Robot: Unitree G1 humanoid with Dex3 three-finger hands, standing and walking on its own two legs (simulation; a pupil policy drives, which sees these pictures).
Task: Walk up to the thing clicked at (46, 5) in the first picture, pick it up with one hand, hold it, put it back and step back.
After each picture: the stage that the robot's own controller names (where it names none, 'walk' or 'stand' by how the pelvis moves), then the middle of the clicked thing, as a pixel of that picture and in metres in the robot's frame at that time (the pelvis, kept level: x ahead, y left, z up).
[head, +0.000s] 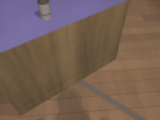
stand; out of the picture +0.93 +0.26 +0.03
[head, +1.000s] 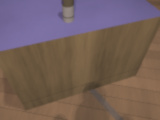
rise first; (67, 0) +0.88 +0.15 +0.04
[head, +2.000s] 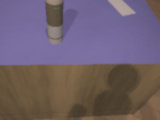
rise first; (54, 17) +0.62 +0.15 +0.06
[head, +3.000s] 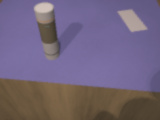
stand; (48, 34) +0.56 +0.18 +0.04
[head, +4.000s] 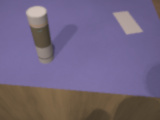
stand; (42, 38) +0.54 +0.19 +0.03
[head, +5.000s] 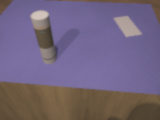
stand; (45, 40) +0.58 +0.20 +0.03
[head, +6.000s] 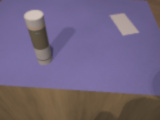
stand; (40, 40) +0.55 +0.20 +0.03
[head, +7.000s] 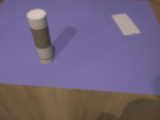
stand; (42, 39) +0.56 +0.20 +0.03
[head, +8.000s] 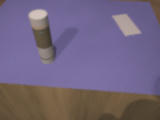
stand; (43, 39) +0.56 +0.19 +0.03
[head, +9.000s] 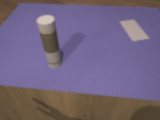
rise first; (51, 44) +0.55 +0.19 +0.03
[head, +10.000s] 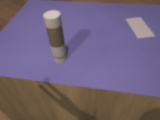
go down; (56, 39) +0.58 +0.18 +0.03
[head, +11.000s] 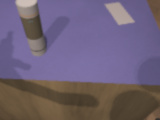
go down; (33, 29) +0.58 +0.17 +0.05
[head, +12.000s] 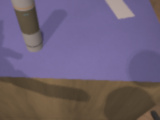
go down; (29, 23) +0.57 +0.18 +0.07
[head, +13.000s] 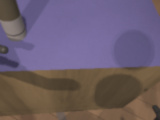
close in; (6, 8) +0.57 +0.19 +0.10
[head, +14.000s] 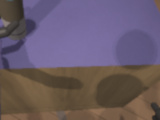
close; (11, 8) +0.55 +0.17 +0.11
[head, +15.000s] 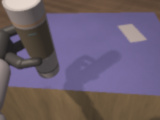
lift; (38, 43) +0.32 +0.13 +0.26
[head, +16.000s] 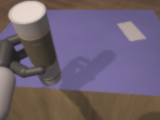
hold; (42, 52) +0.32 +0.13 +0.22
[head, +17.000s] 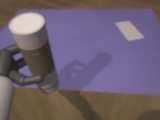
hold; (40, 61) +0.31 +0.13 +0.20
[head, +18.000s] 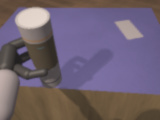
crouch; (44, 55) +0.33 +0.12 +0.20
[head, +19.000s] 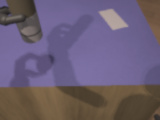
crouch; (21, 3) +0.48 +0.15 +0.26
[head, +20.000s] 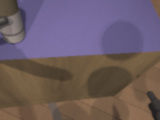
lower; (3, 1) +0.54 +0.15 +0.12
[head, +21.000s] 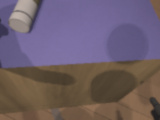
lower; (29, 1) +0.67 +0.11 +0.02
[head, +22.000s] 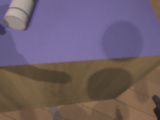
lower; out of the picture +0.67 +0.11 +0.02
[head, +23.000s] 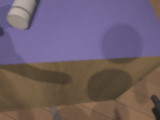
lower; out of the picture +0.68 +0.11 +0.02
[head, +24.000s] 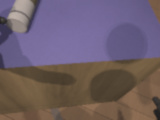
loosen; (27, 1) +0.67 +0.11 +0.02
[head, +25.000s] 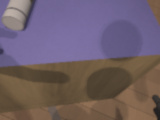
withdraw; out of the picture +0.67 +0.11 +0.02
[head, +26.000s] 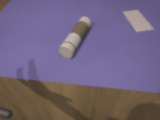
sink last; (76, 36) +0.65 +0.08 -0.02
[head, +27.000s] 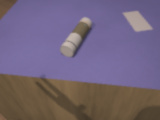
stand; (77, 35) +0.68 +0.09 -0.02
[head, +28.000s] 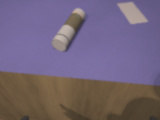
stand; (69, 28) +0.67 +0.09 -0.01
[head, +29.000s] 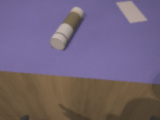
stand; (68, 27) +0.67 +0.10 +0.00
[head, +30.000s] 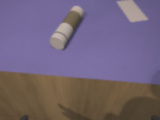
stand; (68, 26) +0.67 +0.09 +0.00
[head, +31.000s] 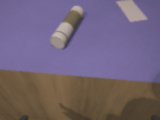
stand; (68, 25) +0.67 +0.09 +0.00
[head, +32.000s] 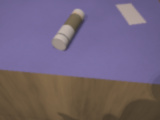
stand; (69, 28) +0.68 +0.09 -0.01
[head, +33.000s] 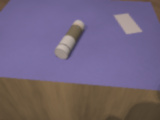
walk; (70, 38) +0.69 +0.08 -0.06
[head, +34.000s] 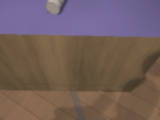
walk; out of the picture +0.84 +0.13 -0.03
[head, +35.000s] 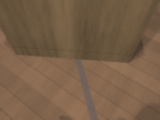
walk; out of the picture +1.18 +0.10 -0.02
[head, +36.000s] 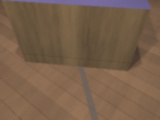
stand; out of the picture +1.32 +0.08 -0.04
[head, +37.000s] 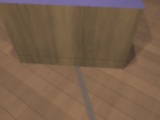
stand; out of the picture +1.31 +0.10 -0.06
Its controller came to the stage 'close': yes
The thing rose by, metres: 0.21
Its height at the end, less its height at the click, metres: -0.09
